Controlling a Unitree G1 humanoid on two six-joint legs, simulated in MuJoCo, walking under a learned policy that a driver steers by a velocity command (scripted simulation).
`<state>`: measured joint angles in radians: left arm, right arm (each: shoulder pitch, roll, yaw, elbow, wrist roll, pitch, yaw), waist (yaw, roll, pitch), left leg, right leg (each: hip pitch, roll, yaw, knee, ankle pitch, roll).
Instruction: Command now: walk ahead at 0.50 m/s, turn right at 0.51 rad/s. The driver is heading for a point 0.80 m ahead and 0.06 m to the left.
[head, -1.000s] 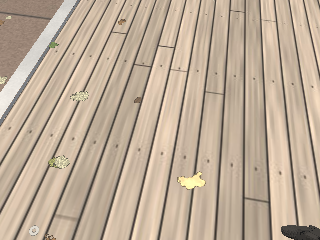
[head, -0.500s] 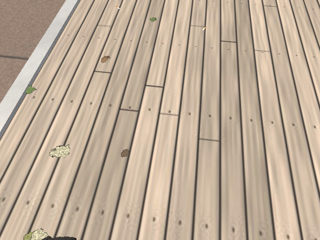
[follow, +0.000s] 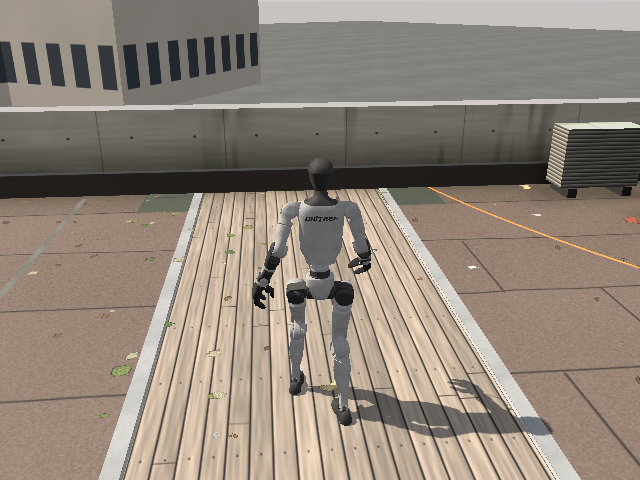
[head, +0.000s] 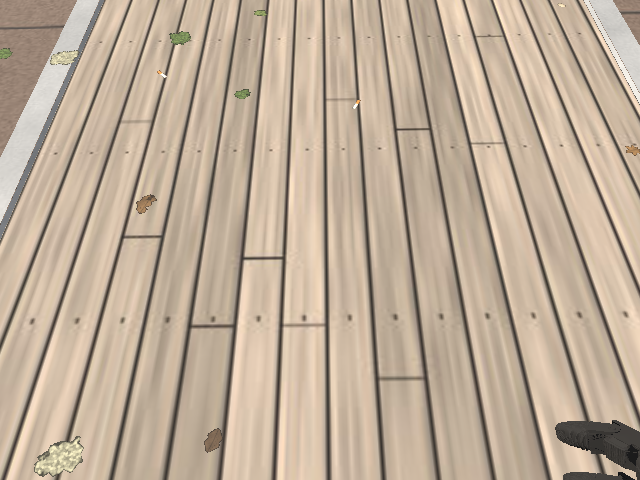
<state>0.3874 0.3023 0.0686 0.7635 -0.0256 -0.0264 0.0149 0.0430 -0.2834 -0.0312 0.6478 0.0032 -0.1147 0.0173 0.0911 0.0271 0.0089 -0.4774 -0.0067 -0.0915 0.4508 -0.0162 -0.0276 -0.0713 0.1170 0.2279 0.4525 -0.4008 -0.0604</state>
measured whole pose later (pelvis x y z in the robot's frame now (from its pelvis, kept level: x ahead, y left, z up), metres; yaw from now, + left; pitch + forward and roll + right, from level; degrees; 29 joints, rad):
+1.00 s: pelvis +0.52 -0.02 -0.01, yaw +10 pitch +2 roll -2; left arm 0.34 0.30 0.08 0.86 -0.02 -0.05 0.01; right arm 0.07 -0.26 -0.04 0.68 0.02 -0.02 0.06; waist 0.07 0.02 0.04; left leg -0.56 0.04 0.05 0.62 -0.11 0.08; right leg 0.12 -0.03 -0.27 0.31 -0.42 0.04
